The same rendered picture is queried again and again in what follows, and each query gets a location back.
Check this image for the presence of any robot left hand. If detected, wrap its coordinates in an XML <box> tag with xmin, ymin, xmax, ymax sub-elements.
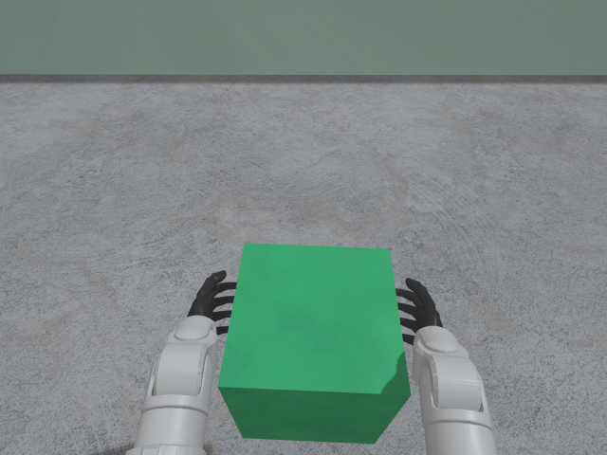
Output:
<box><xmin>188</xmin><ymin>270</ymin><xmax>237</xmax><ymax>336</ymax></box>

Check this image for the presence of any carton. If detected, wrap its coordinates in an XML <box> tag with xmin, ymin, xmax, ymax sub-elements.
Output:
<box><xmin>217</xmin><ymin>243</ymin><xmax>411</xmax><ymax>445</ymax></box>

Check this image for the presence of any robot right hand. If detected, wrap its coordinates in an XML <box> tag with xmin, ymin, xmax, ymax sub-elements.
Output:
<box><xmin>395</xmin><ymin>278</ymin><xmax>443</xmax><ymax>346</ymax></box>

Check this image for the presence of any right robot forearm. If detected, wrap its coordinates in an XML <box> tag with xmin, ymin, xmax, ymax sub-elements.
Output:
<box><xmin>412</xmin><ymin>326</ymin><xmax>497</xmax><ymax>455</ymax></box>

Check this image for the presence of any left robot forearm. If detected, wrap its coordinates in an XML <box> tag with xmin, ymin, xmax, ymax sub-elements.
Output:
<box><xmin>125</xmin><ymin>316</ymin><xmax>218</xmax><ymax>455</ymax></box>

